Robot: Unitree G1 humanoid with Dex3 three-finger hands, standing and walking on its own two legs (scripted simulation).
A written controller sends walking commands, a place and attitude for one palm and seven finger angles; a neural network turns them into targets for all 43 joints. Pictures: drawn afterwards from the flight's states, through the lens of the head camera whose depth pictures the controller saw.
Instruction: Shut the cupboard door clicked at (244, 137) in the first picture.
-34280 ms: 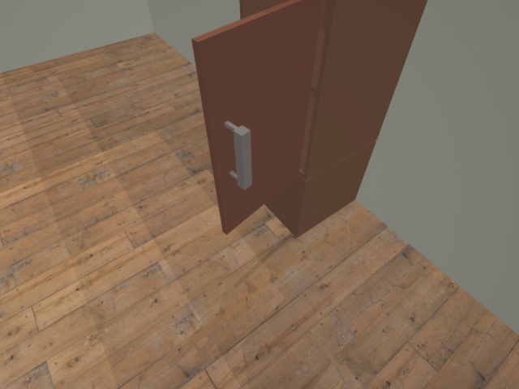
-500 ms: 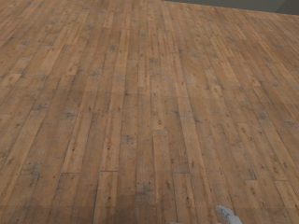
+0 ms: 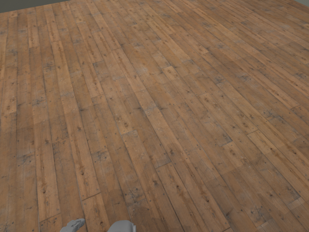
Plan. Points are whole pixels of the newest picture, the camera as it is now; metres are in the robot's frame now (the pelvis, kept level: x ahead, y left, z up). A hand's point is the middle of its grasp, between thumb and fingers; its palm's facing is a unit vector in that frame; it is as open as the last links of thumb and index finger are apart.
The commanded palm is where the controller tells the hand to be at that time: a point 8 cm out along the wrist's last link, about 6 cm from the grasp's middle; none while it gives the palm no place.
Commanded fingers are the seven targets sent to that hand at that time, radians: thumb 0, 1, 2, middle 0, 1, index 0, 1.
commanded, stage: turn to face it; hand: left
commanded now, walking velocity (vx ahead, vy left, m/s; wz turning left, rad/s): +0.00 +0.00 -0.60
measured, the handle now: out of the picture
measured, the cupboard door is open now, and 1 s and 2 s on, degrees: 69 69 69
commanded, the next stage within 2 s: none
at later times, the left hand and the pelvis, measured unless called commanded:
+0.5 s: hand (88, 224) +0.16 +0.21 -0.16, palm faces -0.25 -0.94 -0.21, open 7.4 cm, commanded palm none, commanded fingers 0.00 0.90 0.90 -0.20 -0.30 -0.20 -0.30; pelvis +0.02 +0.03 +0.01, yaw -18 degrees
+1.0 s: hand (116, 213) +0.20 +0.14 -0.17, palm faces -0.52 -0.83 -0.19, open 7.4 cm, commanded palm none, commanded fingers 0.00 0.90 0.90 -0.20 -0.30 -0.20 -0.30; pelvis +0.03 +0.01 +0.00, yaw -34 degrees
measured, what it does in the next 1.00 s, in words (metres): steps on the spot, turning right: left foot, then right foot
